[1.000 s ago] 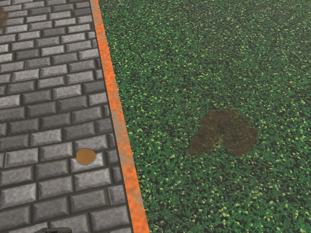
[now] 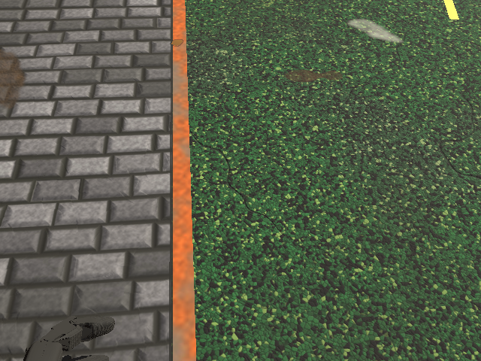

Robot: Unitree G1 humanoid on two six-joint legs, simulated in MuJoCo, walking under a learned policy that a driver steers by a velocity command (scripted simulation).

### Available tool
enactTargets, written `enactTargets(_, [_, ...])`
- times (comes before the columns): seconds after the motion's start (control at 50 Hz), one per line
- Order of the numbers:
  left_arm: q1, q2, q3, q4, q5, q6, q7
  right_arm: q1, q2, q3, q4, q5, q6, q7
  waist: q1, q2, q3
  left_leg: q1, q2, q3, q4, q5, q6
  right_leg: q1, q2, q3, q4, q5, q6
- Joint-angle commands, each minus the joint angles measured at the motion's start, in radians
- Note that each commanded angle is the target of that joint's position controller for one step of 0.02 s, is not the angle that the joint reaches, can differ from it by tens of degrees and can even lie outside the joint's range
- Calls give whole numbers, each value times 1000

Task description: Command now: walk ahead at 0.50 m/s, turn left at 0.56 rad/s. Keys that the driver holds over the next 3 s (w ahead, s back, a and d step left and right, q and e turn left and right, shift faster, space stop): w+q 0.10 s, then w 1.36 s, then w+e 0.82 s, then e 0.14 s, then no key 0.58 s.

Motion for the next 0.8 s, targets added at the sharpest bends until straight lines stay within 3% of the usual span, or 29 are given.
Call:
enactTargets(0.02, [75, 149, 58, -49, -2, -31, 3, -30, -131, -33, -68, -4, -2, -5, 111, 149, -74, -53, 207, -208, 66, 374, 84, 265, 3, -25, -70, -39, -59])
enactTargets(0.04, [212, 193, 73, -35, 16, -35, 12, -47, -81, -14, -89, -14, -8, 0, 178, 98, -195, -149, 157, -145, 282, 333, 50, 508, -123, 76, -32, -55, -123])
enactTargets(0.06, [344, 280, 97, -9, 33, -23, 18, 76, -19, 6, -111, 3, -18, 0, 166, -154, -357, -482, 15, 8, 619, 30, -27, 894, -353, 448, -47, -195, -281])
enactTargets(0.08, [367, 228, 88, 7, 5, -12, 11, 94, -73, 6, -115, 9, -23, 0, 164, -277, -358, -660, 58, 32, 799, -233, -43, 918, -442, 691, -125, -393, -319])
enactTargets(0.1, [318, 154, 67, -7, 1, -5, 14, 20, -152, -16, -111, 10, -18, 1, 183, -149, -212, -716, 110, 23, 872, -155, -51, 796, -399, 574, -151, -461, -276])
enactTargets(0.12, [278, 129, 57, -10, 9, 3, 15, -53, -152, -18, -123, -1, -13, 1, 180, -66, -120, -700, 140, 61, 874, -76, -57, 670, -347, 439, -166, -384, -242])
enactTargets(0.14, [245, 111, 48, 2, 13, 7, 12, -96, -133, -17, -139, -12, -15, 4, 160, -38, -44, -682, 161, 71, 825, -24, -59, 551, -303, 345, -197, -281, -235])
enactTargets(0.16, [225, 92, 40, 10, 18, 5, 9, -102, -115, -19, -142, -13, -14, 9, 134, -56, -15, -643, 184, 71, 783, 8, -57, 477, -267, 274, -225, -213, -227])
enactTargets(0.2, [214, 88, 39, 27, 13, -1, 2, -79, -72, -10, -138, -2, -8, 17, 105, -86, -2, -583, 195, 93, 714, 23, -59, 400, -233, 186, -271, -139, -237])
enactTargets(0.26, [222, 134, 52, 56, 2, -8, -1, -140, -44, 4, -158, -17, -10, 21, 100, -61, 7, -594, 210, 119, 556, 104, -71, 389, -241, 105, -312, -8, -267])
enactTargets(0.32, [232, 161, 57, 79, -8, 2, 2, -227, -27, 19, -172, -19, -25, 35, 126, -44, 9, -541, 214, 164, 358, 267, -70, 385, -212, 9, -321, 48, -249])
enactTargets(0.38, [291, 186, 60, 112, -20, 14, 2, -322, -32, 22, -194, -11, -34, 45, 163, -49, 19, -479, 186, 200, 223, 347, -68, 405, -210, -27, -309, 41, -228])
enactTargets(0.44, [331, 204, 63, 144, -29, 30, 3, -374, -54, 16, -222, -5, -38, 53, 163, -64, 34, -465, 169, 207, 148, 292, -37, 483, -253, -13, -273, 64, -210])
enactTargets(0.48, [319, 219, 65, 156, -32, 42, 8, -316, -80, 2, -212, -11, -41, 53, 109, -71, 4, -348, 137, 236, 86, 264, -4, 507, -253, -35, -185, 220, -183])
enactTargets(0.5, [319, 208, 59, 159, -33, 45, 11, -209, -112, -18, -178, -17, -39, 48, 52, -57, -61, -181, 109, 261, 55, 276, 20, 486, -216, -78, -54, 359, -159])
enactTargets(0.52, [320, 175, 44, 153, -21, 43, 15, -54, -166, -43, -139, -22, -35, 37, -18, -30, -164, 61, 159, 205, 76, 297, 57, 373, -169, -124, 152, 316, -121])
enactTargets(0.54, [384, 81, 9, 113, 5, 27, 11, 75, -277, -65, -129, -43, -28, 24, -23, 187, -321, 436, 433, -196, 72, 262, 192, 14, -51, -172, 551, -78, -51])
enactTargets(0.56, [396, 81, 4, 121, -4, 8, 8, 101, -248, -57, -115, -23, -24, 29, -22, 291, -411, 502, 524, -520, -86, 122, 278, -171, 25, -50, 751, -571, -38])
enactTargets(0.58, [325, 169, 29, 107, -31, -2, 1, 48, -190, -36, -117, -19, -27, 32, -23, 200, -265, 396, 488, -417, -109, 41, 235, -273, -39, -12, 825, -535, -49])
enactTargets(0.6, [256, 168, 28, 89, -37, -5, 0, -12, -154, -24, -124, -18, -29, 33, -2, 157, -162, 265, 442, -279, -123, 69, 201, -281, -82, -36, 798, -447, -60])
enactTargets(0.62, [229, 155, 28, 89, -23, 0, 4, -71, -125, -14, -125, -24, -32, 38, 30, 108, -89, 131, 398, -186, -156, 146, 183, -244, -112, -48, 737, -376, -56])
enactTargets(0.64, [237, 149, 33, 93, -9, 10, 7, -113, -98, -7, -128, -31, -38, 41, 66, 116, -55, 33, 365, -122, -189, 219, 170, -183, -138, -39, 681, -325, -52])
enactTargets(0.7, [268, 98, 24, 107, -5, 40, 8, -138, -102, -12, -112, -29, -57, 42, 115, 119, -33, -85, 340, -22, -262, 339, 185, -105, -144, -46, 610, -240, -27])
enactTargets(0.76, [171, 82, 18, 78, 4, 44, 10, -104, -125, -20, -79, -27, -63, 31, 99, 82, 2, -80, 329, 51, -290, 400, 181, -151, -146, -44, 443, -91, -10])
enactTargets(0.8, [102, 66, 11, 63, 2, 38, 2, -81, -135, -23, -61, -24, -59, 24, 76, 80, 19, -77, 308, 101, -296, 400, 157, -132, -128, -56, 306, 21, -13])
